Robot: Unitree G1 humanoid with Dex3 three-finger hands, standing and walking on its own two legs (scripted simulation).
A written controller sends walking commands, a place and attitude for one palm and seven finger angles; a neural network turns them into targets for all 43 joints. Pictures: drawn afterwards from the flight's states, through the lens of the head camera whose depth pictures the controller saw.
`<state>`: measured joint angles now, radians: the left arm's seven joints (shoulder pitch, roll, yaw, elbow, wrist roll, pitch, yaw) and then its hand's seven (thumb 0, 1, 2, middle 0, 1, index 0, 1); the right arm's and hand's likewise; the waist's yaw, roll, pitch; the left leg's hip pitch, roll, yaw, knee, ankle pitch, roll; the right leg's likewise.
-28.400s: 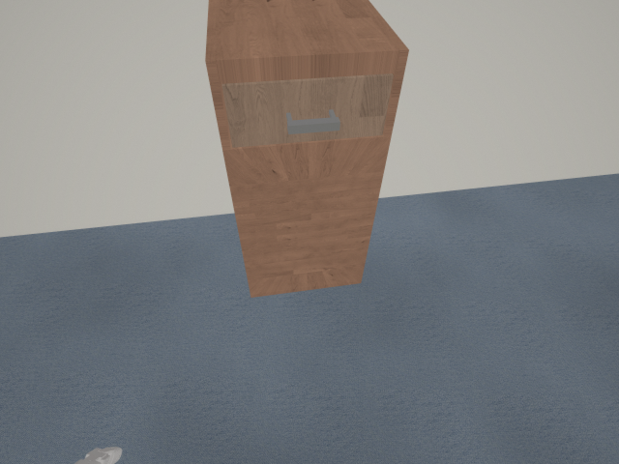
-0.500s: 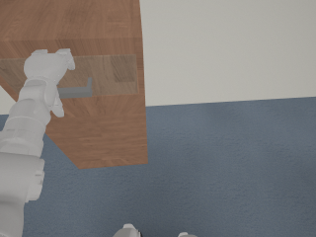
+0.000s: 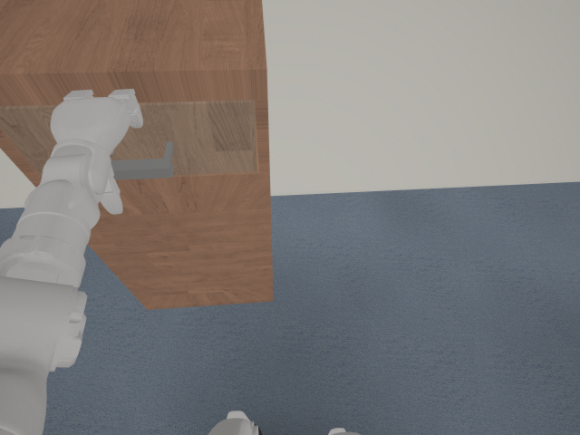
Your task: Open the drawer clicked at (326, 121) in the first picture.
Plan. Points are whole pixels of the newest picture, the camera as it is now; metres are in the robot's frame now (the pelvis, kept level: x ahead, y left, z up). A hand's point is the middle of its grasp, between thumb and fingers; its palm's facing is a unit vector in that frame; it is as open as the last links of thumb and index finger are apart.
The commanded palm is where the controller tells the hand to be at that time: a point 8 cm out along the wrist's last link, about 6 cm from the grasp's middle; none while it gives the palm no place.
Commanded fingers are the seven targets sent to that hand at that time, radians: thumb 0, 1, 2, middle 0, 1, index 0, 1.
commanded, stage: lower the fingers behind the handle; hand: left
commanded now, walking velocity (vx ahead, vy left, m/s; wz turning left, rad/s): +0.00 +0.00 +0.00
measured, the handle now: (135, 159) +0.53 +0.24 +0.04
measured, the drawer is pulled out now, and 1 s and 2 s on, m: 0.00 0.00 0.00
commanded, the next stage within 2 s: lift the fingers back up to retry in 1.56 s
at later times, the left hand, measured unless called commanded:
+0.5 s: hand (112, 154) +0.49 +0.24 +0.09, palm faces +0.01 -0.01 -1.00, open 13.6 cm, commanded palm +0.49 +0.24 +0.10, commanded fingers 0.00 -0.50 0.30 -0.30 -1.20 -0.30 -1.20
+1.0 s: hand (113, 156) +0.49 +0.24 +0.09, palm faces +0.03 +0.00 -1.00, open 13.8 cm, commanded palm +0.49 +0.24 +0.07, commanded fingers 0.00 -0.50 0.30 -0.30 -1.20 -0.30 -1.20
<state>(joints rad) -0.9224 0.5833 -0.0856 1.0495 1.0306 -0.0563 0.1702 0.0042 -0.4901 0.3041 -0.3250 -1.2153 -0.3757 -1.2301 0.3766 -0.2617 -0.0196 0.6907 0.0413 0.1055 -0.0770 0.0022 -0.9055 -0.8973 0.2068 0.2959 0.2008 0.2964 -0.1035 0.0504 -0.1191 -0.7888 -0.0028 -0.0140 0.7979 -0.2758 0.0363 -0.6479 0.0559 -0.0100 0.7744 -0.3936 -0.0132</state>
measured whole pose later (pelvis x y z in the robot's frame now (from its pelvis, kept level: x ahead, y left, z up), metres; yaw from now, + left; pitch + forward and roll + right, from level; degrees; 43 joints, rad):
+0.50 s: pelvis -0.01 +0.00 -0.01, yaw +0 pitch +16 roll -3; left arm -0.98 0.59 -0.09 1.09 1.05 -0.04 0.20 0.00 -0.49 0.30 -0.32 -1.21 -0.33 -1.29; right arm 0.37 -0.27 0.00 0.66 0.04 0.13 -0.07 0.00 -0.91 -0.90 0.21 0.30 0.20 0.30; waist -0.11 0.04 -0.13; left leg -0.87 0.00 -0.02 0.86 -0.28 0.03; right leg -0.72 0.06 -0.02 0.84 -0.41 -0.02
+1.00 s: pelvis -0.04 +0.00 -0.03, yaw -1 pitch +18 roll -3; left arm -1.08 0.63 -0.11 1.12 1.06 0.01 0.16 0.00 -0.49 0.30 -0.32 -1.20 -0.26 -1.35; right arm 0.37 -0.27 0.03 0.63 0.05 0.12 -0.09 0.00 -0.90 -0.90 0.21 0.30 0.20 0.30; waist -0.16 0.03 -0.13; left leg -1.01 0.00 -0.02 0.96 -0.28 0.05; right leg -0.87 0.06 -0.02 0.96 -0.41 -0.01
